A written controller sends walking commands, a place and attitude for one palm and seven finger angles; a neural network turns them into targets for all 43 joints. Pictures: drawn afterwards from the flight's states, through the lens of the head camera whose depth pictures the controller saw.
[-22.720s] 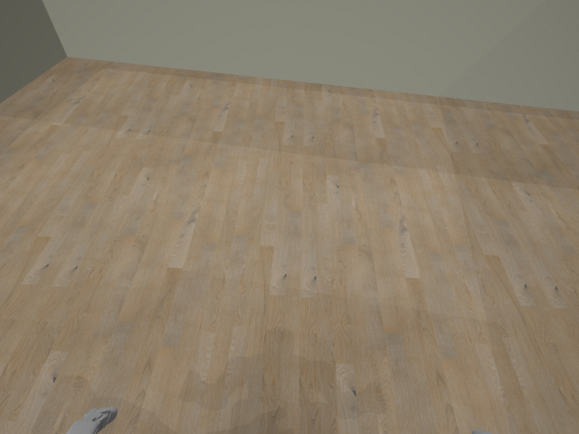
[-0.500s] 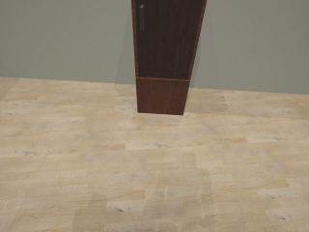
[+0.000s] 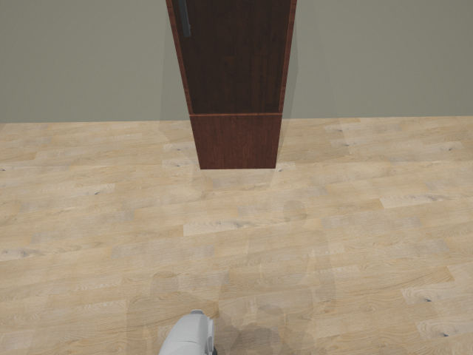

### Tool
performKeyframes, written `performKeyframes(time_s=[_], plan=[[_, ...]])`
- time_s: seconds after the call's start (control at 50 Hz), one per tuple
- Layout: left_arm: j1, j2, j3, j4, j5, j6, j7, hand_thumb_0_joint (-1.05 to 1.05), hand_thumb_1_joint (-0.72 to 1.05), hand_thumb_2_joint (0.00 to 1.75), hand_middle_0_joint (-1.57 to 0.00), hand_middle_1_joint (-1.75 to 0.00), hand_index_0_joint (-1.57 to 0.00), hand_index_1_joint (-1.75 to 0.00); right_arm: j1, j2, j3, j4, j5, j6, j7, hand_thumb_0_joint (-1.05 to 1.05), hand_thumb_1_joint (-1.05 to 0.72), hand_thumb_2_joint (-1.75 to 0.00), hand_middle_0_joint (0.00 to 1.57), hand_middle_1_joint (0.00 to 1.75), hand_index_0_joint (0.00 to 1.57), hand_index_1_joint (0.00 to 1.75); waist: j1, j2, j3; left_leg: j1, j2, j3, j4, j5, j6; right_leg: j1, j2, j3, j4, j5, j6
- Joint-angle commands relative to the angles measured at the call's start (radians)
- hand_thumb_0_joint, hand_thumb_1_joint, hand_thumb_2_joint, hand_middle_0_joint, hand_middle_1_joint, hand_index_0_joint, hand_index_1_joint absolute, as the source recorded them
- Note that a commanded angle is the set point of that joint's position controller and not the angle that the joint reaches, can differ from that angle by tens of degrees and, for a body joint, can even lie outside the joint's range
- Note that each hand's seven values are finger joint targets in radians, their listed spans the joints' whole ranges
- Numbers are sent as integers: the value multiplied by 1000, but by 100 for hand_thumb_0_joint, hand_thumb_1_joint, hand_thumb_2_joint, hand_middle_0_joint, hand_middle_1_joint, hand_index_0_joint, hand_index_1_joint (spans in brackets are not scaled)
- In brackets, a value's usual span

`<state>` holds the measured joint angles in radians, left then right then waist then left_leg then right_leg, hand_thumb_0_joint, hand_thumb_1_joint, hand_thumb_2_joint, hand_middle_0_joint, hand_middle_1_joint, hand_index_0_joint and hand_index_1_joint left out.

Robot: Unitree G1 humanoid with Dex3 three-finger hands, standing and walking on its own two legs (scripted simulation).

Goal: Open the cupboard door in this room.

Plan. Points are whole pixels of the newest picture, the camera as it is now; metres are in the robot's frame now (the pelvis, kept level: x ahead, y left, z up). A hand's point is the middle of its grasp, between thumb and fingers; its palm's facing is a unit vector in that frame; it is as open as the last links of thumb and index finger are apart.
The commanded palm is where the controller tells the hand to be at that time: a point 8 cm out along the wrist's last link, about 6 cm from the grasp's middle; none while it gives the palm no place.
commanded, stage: walk to a spot facing it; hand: left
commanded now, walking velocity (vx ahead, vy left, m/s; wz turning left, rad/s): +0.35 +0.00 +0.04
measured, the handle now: (185, 13) +1.02 +0.27 +0.07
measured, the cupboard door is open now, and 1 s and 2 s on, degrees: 0 0 0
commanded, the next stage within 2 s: turn to face it in 0.14 s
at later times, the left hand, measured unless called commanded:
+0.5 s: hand (153, 257) +0.32 +0.24 -0.17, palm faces +0.05 -0.98 -0.17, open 7.4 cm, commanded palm none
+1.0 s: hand (162, 268) +0.30 +0.21 -0.17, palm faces +0.12 -0.97 -0.22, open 7.2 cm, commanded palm none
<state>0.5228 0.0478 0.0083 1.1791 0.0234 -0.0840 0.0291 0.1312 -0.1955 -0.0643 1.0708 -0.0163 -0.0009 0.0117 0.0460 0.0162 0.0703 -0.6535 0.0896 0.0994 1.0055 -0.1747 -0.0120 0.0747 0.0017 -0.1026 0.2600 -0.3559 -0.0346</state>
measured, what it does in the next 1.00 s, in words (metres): walks ahead: left foot, then right foot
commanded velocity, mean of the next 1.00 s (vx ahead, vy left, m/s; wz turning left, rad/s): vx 0.22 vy -0.01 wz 0.04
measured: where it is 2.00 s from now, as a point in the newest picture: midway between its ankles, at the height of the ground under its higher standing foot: (237, 276)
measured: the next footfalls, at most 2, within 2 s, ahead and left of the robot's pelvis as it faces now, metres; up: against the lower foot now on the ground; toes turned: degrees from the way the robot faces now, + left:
left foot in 0.14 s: +0.22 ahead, +0.10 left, +0.00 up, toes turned +9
right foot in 0.72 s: +0.34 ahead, -0.07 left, +0.00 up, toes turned -6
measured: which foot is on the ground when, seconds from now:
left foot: up 0.00-0.12, down 0.14-0.74, up 0.76-1.00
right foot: down 0.00-0.16, up 0.18-0.70, down 0.72-1.00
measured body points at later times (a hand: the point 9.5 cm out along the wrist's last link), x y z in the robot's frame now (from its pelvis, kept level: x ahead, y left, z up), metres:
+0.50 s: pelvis +0.21 +0.06 +0.00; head +0.23 +0.08 +0.45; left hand +0.32 +0.29 -0.15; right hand +0.20 -0.18 -0.14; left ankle +0.18 +0.10 -0.74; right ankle +0.26 -0.10 -0.67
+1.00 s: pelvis +0.33 +0.03 +0.00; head +0.34 +0.02 +0.45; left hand +0.29 +0.26 -0.15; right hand +0.36 -0.20 -0.16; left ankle +0.36 +0.18 -0.68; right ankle +0.30 -0.07 -0.74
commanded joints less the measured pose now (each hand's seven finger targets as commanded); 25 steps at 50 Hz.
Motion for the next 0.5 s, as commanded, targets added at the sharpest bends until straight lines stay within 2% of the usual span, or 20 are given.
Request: performKeyframes(time_s=[0.0,0.02,0.04,0.06,0.08,0.1,0.12,0.14,0.16,0.18,0.2,0.22,0.24,0.26,0.3,0.36,0.4,0.44,0.48], plan=[[114,163,24,10,2,-2,13,0,90,90,-20,-30,-20,-30,-170,18,30,-119,2,-39,15,0,-90,-90,20,30,20,30,14,-147,97,-25,-36,68,-232,1,14,17,-232,91,-21,820,-76],[101,177,27,9,0,-3,13,0,90,90,-20,-30,-20,-30,-158,15,30,-117,2,-44,12,0,-90,-90,20,30,20,30,2,-152,85,45,-63,93,-285,-4,24,17,-229,73,10,927,-77],[88,195,31,9,-3,-5,14,0,90,90,-20,-30,-20,-30,-125,6,30,-109,1,-51,7,0,-90,-90,20,30,20,30,-16,-155,39,144,-91,105,-329,-17,42,25,-234,68,74,1069,-76],[68,214,34,12,-3,-7,14,0,90,90,-20,-30,-20,-30,-39,-10,22,-84,-1,-58,-1,0,-90,-90,20,30,20,30,-56,-175,-13,270,-121,120,-367,-17,56,14,-237,52,177,1184,-67],[34,230,36,2,-7,-9,14,0,90,90,-20,-30,-20,-30,114,-40,12,-42,-4,-62,-10,0,-90,-90,20,30,20,30,-129,-164,-89,451,-127,99,-438,54,73,-41,-226,37,345,1180,-41],[14,233,38,-13,-15,-12,8,0,90,90,-20,-30,-20,-30,282,-100,-5,4,-10,-61,-18,0,-90,-90,20,30,20,30,-196,-131,-195,706,-39,7,-443,174,108,-201,-196,17,555,944,-14],[63,170,32,-31,-30,-11,-1,0,90,90,-20,-30,-20,-30,396,-205,-32,33,-26,-68,-28,0,-90,-90,20,30,20,30,-200,97,-336,983,257,-368,-446,381,228,-483,-45,-8,895,246,24],[37,135,21,-59,-31,-11,-1,0,90,90,-20,-30,-20,-30,430,-242,-38,45,-5,-58,-31,0,-90,-90,20,30,20,30,-181,161,-384,985,402,-566,-561,548,311,-588,6,89,1141,-200,3],[-42,155,25,-86,-28,2,4,0,90,90,-20,-30,-20,-30,347,-207,-30,23,11,-55,-32,0,-90,-90,20,30,20,30,-148,46,-243,825,398,-511,-627,473,308,-630,-52,134,1204,-157,-3],[-90,130,24,-84,-20,9,4,0,90,90,-20,-30,-20,-30,267,-142,-18,10,6,-70,-37,0,-90,-90,20,30,20,30,-123,35,-128,676,373,-427,-666,429,268,-657,-90,143,1207,-78,9],[-107,124,32,-84,-10,20,-4,0,90,90,-20,-30,-20,-30,209,-77,2,-5,1,-79,-37,0,-90,-90,20,30,20,30,-84,-7,-47,554,330,-332,-696,358,221,-650,-115,148,1176,-28,17],[-105,111,38,-86,-1,35,-12,0,90,90,-20,-30,-20,-30,191,-43,16,-9,-1,-85,-37,0,-90,-90,20,30,20,30,-57,2,-7,450,276,-244,-718,350,180,-601,-125,136,1125,-1,24],[-91,96,37,-84,3,50,-15,0,90,90,-20,-30,-20,-30,184,-22,22,-4,-1,-90,-36,0,-90,-90,20,30,20,30,-34,16,4,379,232,-182,-733,378,153,-560,-125,123,1083,16,34],[-75,92,38,-83,4,59,-17,0,90,90,-20,-30,-20,-30,173,-15,25,2,1,-94,-36,0,-90,-90,20,30,20,30,-11,39,-8,352,196,-121,-730,412,144,-528,-126,107,1037,36,42],[-58,83,44,-94,7,75,-14,0,90,90,-20,-30,-20,-30,165,-1,18,-18,1,-97,-37,0,-90,-90,20,30,20,30,6,67,-30,346,159,-67,-737,533,135,-533,-119,84,992,91,65],[-128,115,45,-119,1,84,-13,0,90,90,-20,-30,-20,-30,180,-31,20,-14,9,-94,-41,0,-90,-90,20,30,20,30,4,106,-36,430,125,-61,-716,741,91,-580,-110,69,898,162,81],[-196,134,43,-145,-1,86,-11,0,90,90,-20,-30,-20,-30,199,-48,16,-7,6,-87,-43,0,-90,-90,20,30,20,30,-7,105,-56,513,118,-57,-687,839,84,-592,-97,52,806,176,88],[-268,142,35,-166,-2,87,-8,0,90,90,-20,-30,-20,-30,234,-51,14,3,3,-77,-44,0,-90,-90,20,30,20,30,-28,101,-62,564,118,-72,-668,849,95,-582,-88,42,715,164,89],[-325,149,30,-182,-2,81,-11,0,90,90,-20,-30,-20,-30,271,-53,12,19,-1,-73,-44,0,-90,-90,20,30,20,30,-48,97,-54,610,135,-91,-667,785,118,-582,-88,35,635,139,83]])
